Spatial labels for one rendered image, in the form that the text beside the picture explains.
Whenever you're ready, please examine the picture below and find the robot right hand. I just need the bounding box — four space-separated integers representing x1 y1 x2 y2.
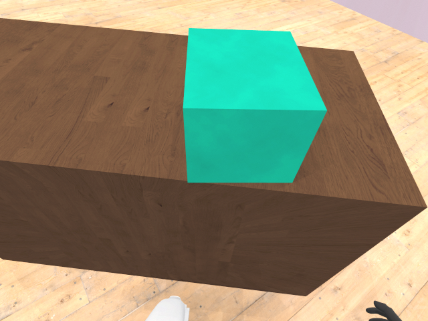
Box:
366 301 402 321

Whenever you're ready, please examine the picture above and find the carton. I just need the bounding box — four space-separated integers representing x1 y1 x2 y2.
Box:
183 28 327 183

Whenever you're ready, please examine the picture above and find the pedestal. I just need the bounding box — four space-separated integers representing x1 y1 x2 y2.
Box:
0 18 427 296

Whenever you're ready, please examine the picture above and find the left robot thigh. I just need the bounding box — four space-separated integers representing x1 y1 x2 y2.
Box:
145 298 190 321

